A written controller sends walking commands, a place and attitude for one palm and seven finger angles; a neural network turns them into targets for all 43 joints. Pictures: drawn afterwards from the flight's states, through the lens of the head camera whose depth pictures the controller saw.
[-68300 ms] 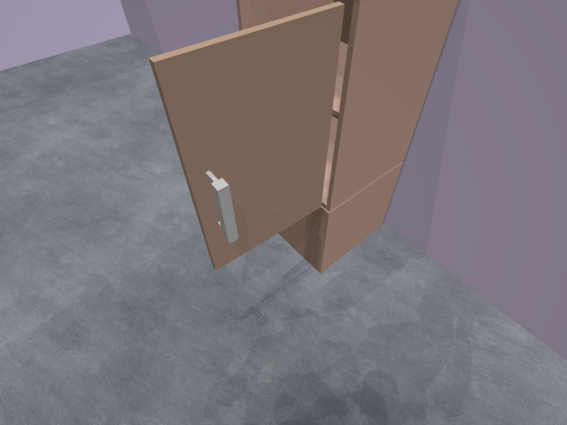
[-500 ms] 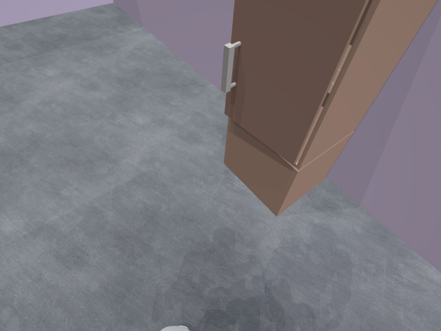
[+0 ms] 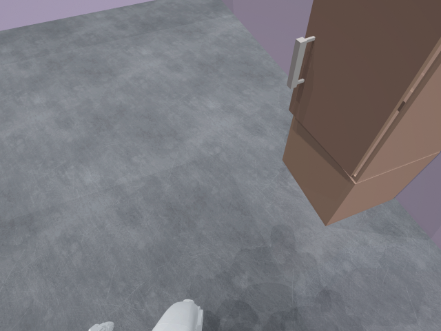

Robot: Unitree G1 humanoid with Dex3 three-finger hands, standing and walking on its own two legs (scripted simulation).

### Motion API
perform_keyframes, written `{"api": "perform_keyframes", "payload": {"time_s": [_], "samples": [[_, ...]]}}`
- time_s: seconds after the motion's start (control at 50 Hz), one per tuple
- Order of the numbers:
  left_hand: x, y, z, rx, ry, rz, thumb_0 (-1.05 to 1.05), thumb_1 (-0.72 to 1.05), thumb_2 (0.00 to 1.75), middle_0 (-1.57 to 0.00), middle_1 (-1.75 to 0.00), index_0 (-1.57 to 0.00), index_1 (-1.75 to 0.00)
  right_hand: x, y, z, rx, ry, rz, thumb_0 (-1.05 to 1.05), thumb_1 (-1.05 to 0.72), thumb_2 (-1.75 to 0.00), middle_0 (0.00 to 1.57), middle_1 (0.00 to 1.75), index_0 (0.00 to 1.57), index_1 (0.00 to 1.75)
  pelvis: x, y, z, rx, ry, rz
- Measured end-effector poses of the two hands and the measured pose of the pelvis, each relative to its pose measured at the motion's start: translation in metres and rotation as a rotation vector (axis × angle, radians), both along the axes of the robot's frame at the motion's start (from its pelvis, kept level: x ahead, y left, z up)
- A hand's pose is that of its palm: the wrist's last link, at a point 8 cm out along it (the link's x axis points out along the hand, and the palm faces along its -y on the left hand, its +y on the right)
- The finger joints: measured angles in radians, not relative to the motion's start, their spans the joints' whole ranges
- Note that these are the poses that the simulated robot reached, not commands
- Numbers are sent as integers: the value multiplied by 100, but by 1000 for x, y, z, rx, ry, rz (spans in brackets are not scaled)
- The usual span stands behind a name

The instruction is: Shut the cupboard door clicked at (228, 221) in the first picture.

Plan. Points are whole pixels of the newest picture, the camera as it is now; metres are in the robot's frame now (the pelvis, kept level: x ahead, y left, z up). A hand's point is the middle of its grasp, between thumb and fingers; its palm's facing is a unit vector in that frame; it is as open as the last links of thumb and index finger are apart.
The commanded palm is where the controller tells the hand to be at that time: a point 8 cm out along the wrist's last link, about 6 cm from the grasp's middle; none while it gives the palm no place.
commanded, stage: walk to a spot facing it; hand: left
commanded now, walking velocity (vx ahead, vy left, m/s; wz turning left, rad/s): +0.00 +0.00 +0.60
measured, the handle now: (301, 63) +0.93 -0.26 -0.09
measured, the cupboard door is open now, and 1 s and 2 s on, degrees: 5 5 5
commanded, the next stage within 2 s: turn to face it in 1.68 s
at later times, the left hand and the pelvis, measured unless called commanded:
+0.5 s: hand out of the picture +0.04 +0.24 -0.16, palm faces +0.33 -0.90 -0.28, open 7.4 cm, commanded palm none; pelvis +0.05 +0.00 -0.01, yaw +19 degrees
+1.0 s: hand out of the picture +0.01 +0.21 -0.20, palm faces +0.65 -0.74 -0.18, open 7.4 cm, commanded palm none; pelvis +0.16 +0.10 -0.02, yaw +37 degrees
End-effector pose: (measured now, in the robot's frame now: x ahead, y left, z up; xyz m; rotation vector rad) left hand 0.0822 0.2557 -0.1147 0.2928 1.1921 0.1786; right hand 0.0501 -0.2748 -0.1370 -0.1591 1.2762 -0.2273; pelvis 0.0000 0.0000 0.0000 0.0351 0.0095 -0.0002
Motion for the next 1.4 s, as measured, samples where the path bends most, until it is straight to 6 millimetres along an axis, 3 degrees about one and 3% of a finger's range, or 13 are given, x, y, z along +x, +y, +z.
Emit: {"api": "perform_keyframes", "payload": {"time_s": [0.1, 0.28, 0.36, 0.5, 0.56, 0.66, 0.76, 0.86, 0.98, 1.06, 1.2, 1.34, 1.4], "samples": [[-43, -1, -7, -31, 42, 108, 1, 90, 90, -20, -30, -20, -30, 44, 12, 4, 8, -17, 120, 0, -91, -90, 20, 30, 20, 30, 3, 0, 0, 15, -7, 81], [-114, 28, -41, -60, 150, 307, 1, 90, 90, -20, -30, -20, -30, 125, 66, 6, -20, -150, 345, 0, -91, -90, 20, 30, 20, 30, 7, 19, -19, -8, -1, 194], [-108, 32, -31, -62, 115, 349, 1, 91, 90, -20, -30, -20, -30, 127, 76, 10, -7, -135, 392, 0, -91, -90, 20, 30, 20, 30, 14, 17, -11, -24, -4, 242], [-62, 23, -12, -31, -35, 365, 1, 91, 90, -20, -30, -19, -30, 132, 65, -9, 41, -36, 424, 0, -90, -90, 21, 30, 21, 30, 46, 1, -12, -30, -6, 331], [-56, 14, -12, -4, -87, 408, 1, 91, 90, -20, -30, -20, -30, 148, 57, -21, 40, 9, 455, 0, -90, -90, 21, 30, 21, 30, 62, -5, -19, -26, -9, 391], [-65, -12, -5, -49, -20, 507, 0, 91, 90, -20, -30, -20, -30, 193, 68, -4, 49, 6, 506, 1, -91, -90, 20, 30, 20, 30, 89, 2, -2, -19, -1, 463], [-75, -34, -9, -125, 45, 613, 0, 91, 90, -20, -30, -20, -30, 246, 105, 11, 59, -18, 597, 0, -91, -90, 20, 30, 20, 30, 115, 16, 7, -15, 5, 548], [-94, -44, -23, -198, 122, 739, 0, 90, 90, -20, -30, -20, -30, 306, 173, 12, 68, -58, 742, 0, -91, -90, 20, 30, 20, 30, 136, 44, 2, -28, -5, 614], [-111, -20, -52, -257, 244, 811, 1, 90, 90, -20, -30, -20, -30, 364, 257, 5, 76, -228, 832, 0, -91, -90, 20, 30, 20, 30, 159, 92, -25, -39, -30, 643], [-78, 31, -47, -197, 175, 804, 1, 91, 90, -20, -30, -20, -30, 365, 270, 8, 60, -196, 827, 0, -91, -90, 20, 30, 20, 30, 176, 109, -16, -30, -32, 662], [19, 110, -15, -91, -52, 772, 1, 91, 90, -20, -30, -19, -30, 357, 257, 6, 34, -29, 774, -1, -93, -90, 21, 30, 21, 30, 221, 136, 1, -21, -17, 711], [118, 151, -5, -39, -153, 714, 0, 91, 90, -20, -30, -19, -30, 372, 239, -14, 29, 134, 709, 0, -92, -90, 21, 30, 20, 30, 290, 156, -6, 7, -6, 728], [143, 152, -10, -29, -170, 726, 0, 91, 90, -20, -30, -19, -30, 392, 240, -24, 21, 189, 714, 0, -91, -90, 21, 30, 20, 30, 316, 165, -13, -4, -17, 748]]}}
